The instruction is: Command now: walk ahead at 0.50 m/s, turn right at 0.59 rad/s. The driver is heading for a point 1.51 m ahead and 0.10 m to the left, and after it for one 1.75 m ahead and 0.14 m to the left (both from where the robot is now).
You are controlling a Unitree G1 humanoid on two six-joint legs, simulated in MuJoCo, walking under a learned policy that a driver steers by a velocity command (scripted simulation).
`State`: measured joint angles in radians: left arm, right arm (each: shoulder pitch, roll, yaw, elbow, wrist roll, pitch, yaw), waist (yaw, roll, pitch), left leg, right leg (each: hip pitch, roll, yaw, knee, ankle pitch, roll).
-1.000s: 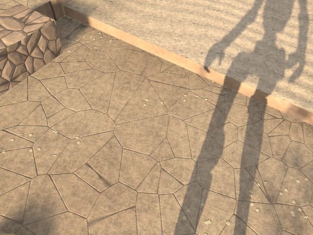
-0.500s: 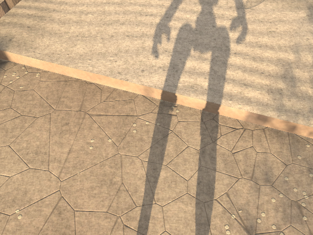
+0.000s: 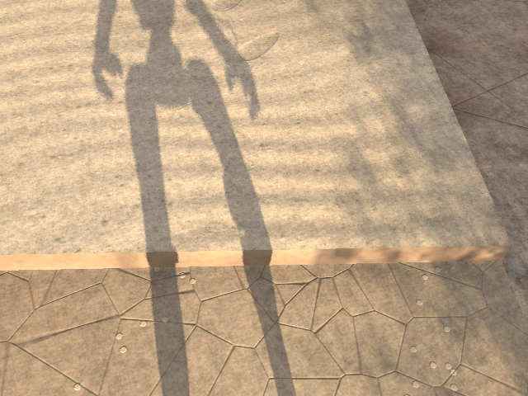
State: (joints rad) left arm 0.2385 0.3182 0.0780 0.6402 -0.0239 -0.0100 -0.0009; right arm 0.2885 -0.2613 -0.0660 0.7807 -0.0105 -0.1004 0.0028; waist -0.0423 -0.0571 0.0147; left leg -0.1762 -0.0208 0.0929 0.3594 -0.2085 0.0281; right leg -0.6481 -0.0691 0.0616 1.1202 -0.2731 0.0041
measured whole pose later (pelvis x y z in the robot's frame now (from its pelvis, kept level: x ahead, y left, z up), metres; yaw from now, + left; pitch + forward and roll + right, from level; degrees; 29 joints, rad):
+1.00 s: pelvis +0.56 -0.07 +0.00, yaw -5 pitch +1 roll +0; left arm 0.19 0.29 0.04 0.72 0.01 -0.10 0.00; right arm 0.30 -0.28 -0.05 0.79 0.00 -0.07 0.03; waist -0.03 -0.03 0.03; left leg -0.26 -0.10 -0.04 0.39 -0.15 0.09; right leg -0.54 -0.05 0.05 1.07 -0.31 0.00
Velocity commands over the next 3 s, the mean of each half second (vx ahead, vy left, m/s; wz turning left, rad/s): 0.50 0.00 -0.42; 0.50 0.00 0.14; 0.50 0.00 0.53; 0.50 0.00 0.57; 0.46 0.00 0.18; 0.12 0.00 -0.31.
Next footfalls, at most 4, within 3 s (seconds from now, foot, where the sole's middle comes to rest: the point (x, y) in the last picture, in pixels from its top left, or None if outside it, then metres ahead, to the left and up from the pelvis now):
0.28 right None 0.31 -0.17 -0.78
0.80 left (259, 338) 0.64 -0.01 -0.78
1.10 right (354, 279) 0.77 -0.27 -0.71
1.32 right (348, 298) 0.75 -0.26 -0.78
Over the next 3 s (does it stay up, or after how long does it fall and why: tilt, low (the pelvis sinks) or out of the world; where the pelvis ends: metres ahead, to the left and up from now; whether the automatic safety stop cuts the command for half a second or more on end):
stays up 1.42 0.12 0.07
